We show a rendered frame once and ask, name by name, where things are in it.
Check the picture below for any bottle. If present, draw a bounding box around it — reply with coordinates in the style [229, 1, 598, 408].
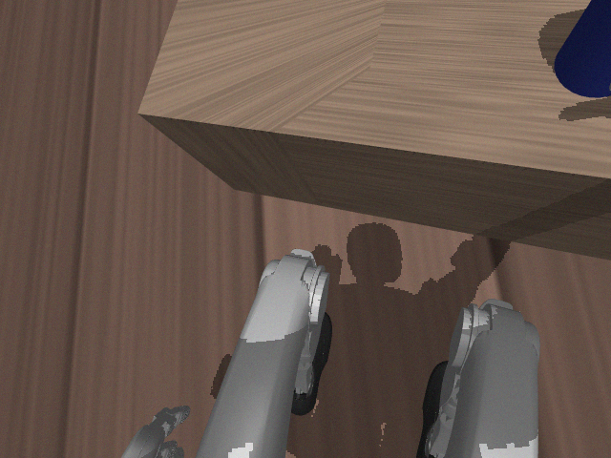
[555, 0, 611, 97]

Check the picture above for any right robot foot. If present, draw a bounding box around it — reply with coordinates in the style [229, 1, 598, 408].
[416, 361, 448, 458]

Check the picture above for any left robot foot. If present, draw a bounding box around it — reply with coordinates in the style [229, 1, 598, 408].
[291, 312, 332, 416]

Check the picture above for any left robot hand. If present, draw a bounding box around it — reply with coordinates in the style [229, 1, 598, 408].
[121, 406, 190, 458]

